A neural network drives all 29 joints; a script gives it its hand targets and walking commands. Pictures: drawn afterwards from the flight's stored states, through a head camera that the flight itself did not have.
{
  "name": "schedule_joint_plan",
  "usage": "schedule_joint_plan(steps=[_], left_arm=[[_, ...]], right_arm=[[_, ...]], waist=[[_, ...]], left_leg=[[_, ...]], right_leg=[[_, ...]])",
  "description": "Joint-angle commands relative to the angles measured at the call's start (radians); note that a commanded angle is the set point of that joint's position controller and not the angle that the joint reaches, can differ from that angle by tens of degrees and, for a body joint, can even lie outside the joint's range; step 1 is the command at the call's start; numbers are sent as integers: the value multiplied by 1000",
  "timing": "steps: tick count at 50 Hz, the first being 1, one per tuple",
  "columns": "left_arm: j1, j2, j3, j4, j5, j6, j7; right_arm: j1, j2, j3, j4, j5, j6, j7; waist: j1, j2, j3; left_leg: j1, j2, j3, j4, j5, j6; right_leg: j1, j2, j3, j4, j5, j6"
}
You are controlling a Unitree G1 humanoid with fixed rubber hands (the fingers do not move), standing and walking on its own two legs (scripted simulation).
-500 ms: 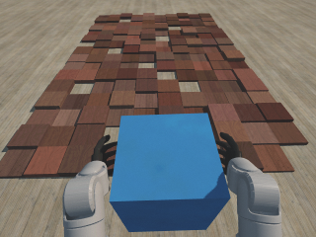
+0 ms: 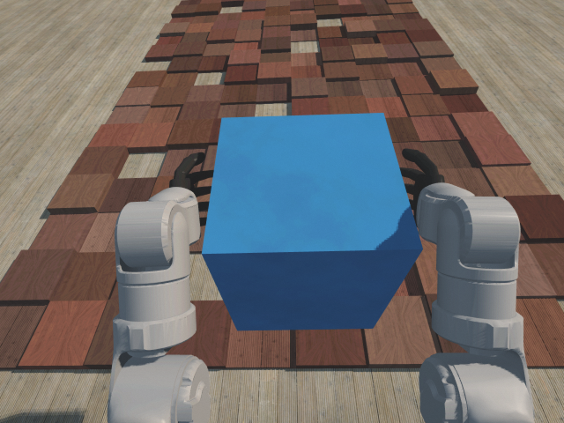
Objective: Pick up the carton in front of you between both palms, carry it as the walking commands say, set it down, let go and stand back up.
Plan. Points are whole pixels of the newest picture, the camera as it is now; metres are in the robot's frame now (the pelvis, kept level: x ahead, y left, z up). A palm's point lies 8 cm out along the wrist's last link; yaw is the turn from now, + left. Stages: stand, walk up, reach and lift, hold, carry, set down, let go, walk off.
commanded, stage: carry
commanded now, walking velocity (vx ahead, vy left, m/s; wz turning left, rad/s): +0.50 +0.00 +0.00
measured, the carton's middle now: (303, 231) +0.37 +0.00 +0.09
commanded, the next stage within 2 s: none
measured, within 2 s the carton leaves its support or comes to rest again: neither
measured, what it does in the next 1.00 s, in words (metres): climbs: left foot, then right foot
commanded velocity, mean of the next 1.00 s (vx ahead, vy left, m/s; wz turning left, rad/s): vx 0.50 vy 0.00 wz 0.00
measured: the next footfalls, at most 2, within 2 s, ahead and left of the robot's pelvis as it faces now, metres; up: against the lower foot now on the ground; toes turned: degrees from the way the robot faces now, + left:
left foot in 0.36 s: +0.42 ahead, +0.09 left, +0.01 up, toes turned +5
right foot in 0.74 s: +0.65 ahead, -0.11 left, +0.04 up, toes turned -6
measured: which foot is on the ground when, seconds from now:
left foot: up 0.00-0.34, down 0.36-0.76, up 0.78-1.00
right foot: down 0.00-0.40, up 0.42-0.72, down 0.74-1.00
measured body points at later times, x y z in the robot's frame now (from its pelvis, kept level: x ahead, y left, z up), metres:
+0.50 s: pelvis +0.32 +0.02 +0.02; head +0.41 +0.02 +0.46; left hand +0.74 +0.15 +0.14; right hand +0.72 -0.15 +0.14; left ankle +0.38 +0.09 -0.70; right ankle +0.19 -0.09 -0.60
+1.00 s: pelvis +0.65 -0.03 +0.07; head +0.71 -0.03 +0.51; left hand +1.01 +0.16 +0.20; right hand +1.04 -0.15 +0.20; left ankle +0.68 +0.10 -0.61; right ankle +0.61 -0.11 -0.68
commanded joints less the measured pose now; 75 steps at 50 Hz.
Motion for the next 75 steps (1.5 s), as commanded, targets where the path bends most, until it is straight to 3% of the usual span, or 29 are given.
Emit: schedule_joint_plan(steps=[1,5,10,15,17,18,19,20,21,24,29,32,35,37,38,39,40,43,45,48,53,57,58,59,60,62,63,70,75], left_arm=[[-754,-916,-594,-61,-480,-12,-233],[-932,-1003,-590,-95,-522,-35,-234],[-955,-981,-566,-38,-507,-43,-225],[-917,-974,-540,40,-460,-45,-229],[-899,-982,-535,71,-444,-48,-230],[-898,-990,-537,88,-438,-51,-232],[-904,-995,-540,100,-428,-54,-234],[-913,-1017,-538,103,-430,-49,-235],[-924,-1026,-548,99,-431,-50,-234],[-955,-1038,-546,11,-416,-74,-215],[-806,-963,-541,-64,-326,-93,-164],[-772,-895,-556,-72,-296,-95,-151],[-758,-867,-572,-36,-298,-83,-159],[-745,-875,-575,26,-316,-72,-177],[-706,-883,-564,63,-329,-66,-189],[-698,-860,-552,97,-323,-69,-196],[-671,-887,-544,120,-334,-65,-204],[-753,-1017,-569,24,-402,-63,-229],[-814,-1076,-597,-60,-447,-66,-242],[-835,-1085,-636,-124,-497,-67,-254],[-842,-1019,-675,-79,-530,-74,-272],[-833,-952,-640,56,-513,-65,-256],[-834,-923,-613,100,-493,-62,-249],[-861,-944,-586,124,-487,-52,-240],[-875,-928,-569,146,-472,-50,-232],[-915,-977,-539,169,-457,-55,-220],[-912,-998,-515,186,-440,-60,-213],[-780,-1104,-453,269,-333,-117,-186],[-768,-1106,-530,170,-343,-157,-178]], right_arm=[[-802,974,618,-49,441,-19,206],[-896,1036,587,-24,415,-50,176],[-902,1008,556,45,363,-66,145],[-888,1002,532,112,327,-62,155],[-863,1009,520,146,318,-60,170],[-847,1016,515,164,316,-62,178],[-845,1010,507,170,319,-66,187],[-838,1002,502,195,301,-78,191],[-797,1016,497,206,312,-81,195],[-926,1099,551,19,387,-99,203],[-951,1087,642,-175,464,-112,204],[-933,1033,670,-185,480,-108,212],[-893,998,675,-106,471,-97,228],[-853,990,659,-30,451,-85,235],[-856,974,649,8,437,-79,236],[-831,999,629,43,430,-68,241],[-829,1006,609,75,416,-61,243],[-790,1058,562,76,363,-61,235],[-757,1070,545,51,320,-69,218],[-676,1044,539,36,256,-85,188],[-694,964,577,14,244,-92,161],[-750,893,559,98,293,-73,178],[-752,881,541,134,308,-66,188],[-789,860,522,182,305,-69,192],[-764,890,510,219,334,-72,200],[-862,987,516,199,395,-75,222],[-913,1038,518,190,424,-81,231],[-947,1223,512,204,473,-136,275],[-916,1222,583,119,471,-180,270]], waist=[[31,-111,-450],[24,-124,-507],[43,-139,-496],[64,-167,-447],[19,-187,-455],[-43,-171,-500],[-72,-60,-590],[-98,240,-735],[-121,298,-731],[-128,60,-577],[-111,80,-585],[-107,98,-518],[-69,150,-504],[-15,73,-518],[41,33,-550],[51,-287,-678],[71,-357,-677],[77,-118,-520],[60,-114,-505],[53,-125,-490],[43,-199,-402],[-62,-117,-466],[-86,-47,-480],[-81,257,-633],[-115,278,-653],[-105,85,-522],[-93,51,-486],[-102,80,-459],[-91,106,-429]], left_leg=[[-473,13,-74,272,98,40],[-463,19,-49,156,158,34],[-577,1,3,-67,210,29],[-434,-77,113,-446,408,39],[-203,-125,155,-609,475,61],[29,-119,170,-709,584,72],[381,54,-22,-591,649,113],[713,282,-405,-531,797,276],[807,300,-539,-617,726,331],[703,240,-370,-609,797,232],[626,205,-252,-640,695,213],[480,159,-160,-684,680,211],[314,138,-50,-627,781,153],[188,59,64,-421,960,79],[22,41,34,-277,738,48],[-285,-83,23,24,198,1],[-448,-129,-54,225,-64,12],[-601,-30,-95,151,48,13],[-538,-21,-79,32,91,4],[-527,-35,-36,-94,113,2],[-218,-93,85,-504,369,15],[169,-102,112,-687,621,58],[329,-8,10,-665,583,44],[669,279,-432,-597,657,234],[664,293,-588,-670,440,287],[524,240,-469,-677,488,240],[470,227,-417,-680,563,215],[415,189,-241,-761,633,188],[344,133,-84,-768,818,129]], right_leg=[[689,-310,547,-288,133,-94],[674,-258,362,-268,338,-74],[768,-219,272,-218,510,-94],[779,-149,156,-136,712,-54],[716,-140,108,-39,849,-4],[629,-123,52,94,802,38],[354,-109,99,272,454,75],[32,0,144,532,-48,113],[-184,84,190,730,-354,121],[-353,5,245,694,-257,87],[-317,-5,203,517,-227,95],[-207,14,141,219,-191,103],[74,66,47,8,-16,78],[378,101,6,-180,169,42],[592,-8,139,-183,188,12],[881,-309,637,-161,405,-154],[955,-338,756,-189,519,-227],[883,-279,555,-189,537,-117],[820,-250,489,-225,493,-71],[793,-230,421,-246,478,-80],[539,-152,228,-273,492,-24],[449,-79,91,90,555,63],[290,-53,112,266,288,78],[-63,59,152,551,-190,113],[-184,87,206,722,-324,94],[-259,24,243,708,-239,77],[-263,6,241,654,-209,73],[-231,-4,163,250,-76,109],[-11,38,89,-51,211,101]])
